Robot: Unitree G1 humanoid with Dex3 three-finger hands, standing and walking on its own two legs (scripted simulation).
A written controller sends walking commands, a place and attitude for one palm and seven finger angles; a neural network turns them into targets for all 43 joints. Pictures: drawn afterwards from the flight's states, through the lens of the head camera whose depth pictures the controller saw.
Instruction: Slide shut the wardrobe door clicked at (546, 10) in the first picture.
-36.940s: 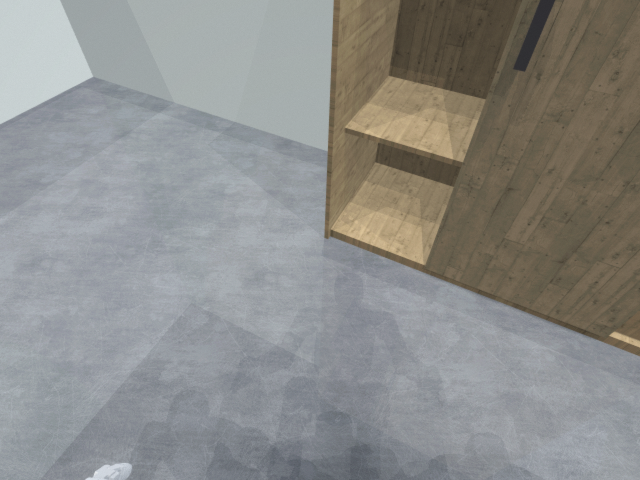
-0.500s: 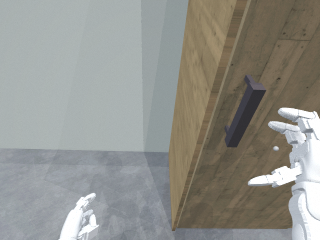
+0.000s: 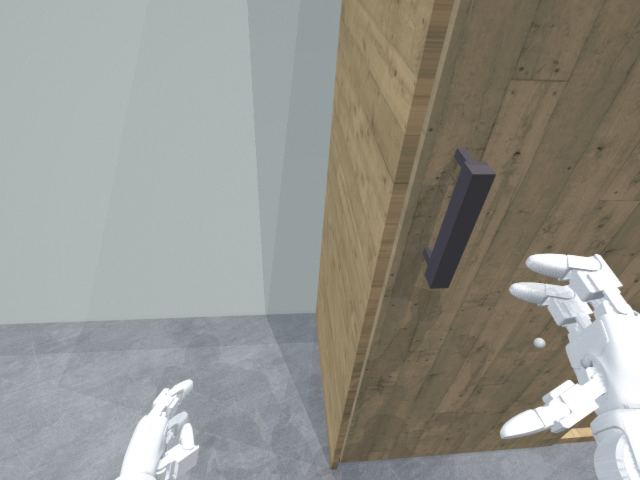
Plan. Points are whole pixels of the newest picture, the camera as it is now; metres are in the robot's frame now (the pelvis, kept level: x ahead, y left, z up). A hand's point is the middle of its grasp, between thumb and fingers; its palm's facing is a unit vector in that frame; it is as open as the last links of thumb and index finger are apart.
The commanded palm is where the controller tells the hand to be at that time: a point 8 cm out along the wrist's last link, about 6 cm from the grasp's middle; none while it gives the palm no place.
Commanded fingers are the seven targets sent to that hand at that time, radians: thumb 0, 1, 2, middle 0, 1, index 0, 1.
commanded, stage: draw the hand back to the body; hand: right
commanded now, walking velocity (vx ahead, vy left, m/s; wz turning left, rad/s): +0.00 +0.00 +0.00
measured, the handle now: (449, 220) +0.37 -0.16 +0.19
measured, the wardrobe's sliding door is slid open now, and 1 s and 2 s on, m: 0.00 0.00 0.00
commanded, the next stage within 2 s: step back with the hand held close in 1.48 s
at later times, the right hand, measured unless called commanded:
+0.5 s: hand (567, 342) +0.20 -0.23 +0.18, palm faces +0.24 +0.93 -0.26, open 14.2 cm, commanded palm +0.15 -0.27 +0.19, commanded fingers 0.00 0.15 -0.39 0.24 0.92 0.24 0.92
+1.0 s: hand (586, 322) +0.23 -0.26 +0.17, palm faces +0.40 +0.84 -0.37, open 9.8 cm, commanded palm +0.18 -0.31 +0.19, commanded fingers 0.00 -0.75 -0.83 0.20 0.38 0.20 0.38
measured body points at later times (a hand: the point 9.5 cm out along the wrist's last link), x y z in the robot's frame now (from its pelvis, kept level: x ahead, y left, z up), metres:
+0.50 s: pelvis -0.01 +0.01 +0.00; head -0.05 +0.02 +0.45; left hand +0.19 +0.23 -0.04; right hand +0.18 -0.28 +0.19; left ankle -0.01 +0.11 -0.73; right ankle +0.03 -0.12 -0.73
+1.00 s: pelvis +0.02 -0.02 +0.01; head +0.00 +0.00 +0.46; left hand +0.20 +0.21 -0.07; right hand +0.20 -0.31 +0.19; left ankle -0.01 +0.11 -0.73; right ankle +0.03 -0.12 -0.73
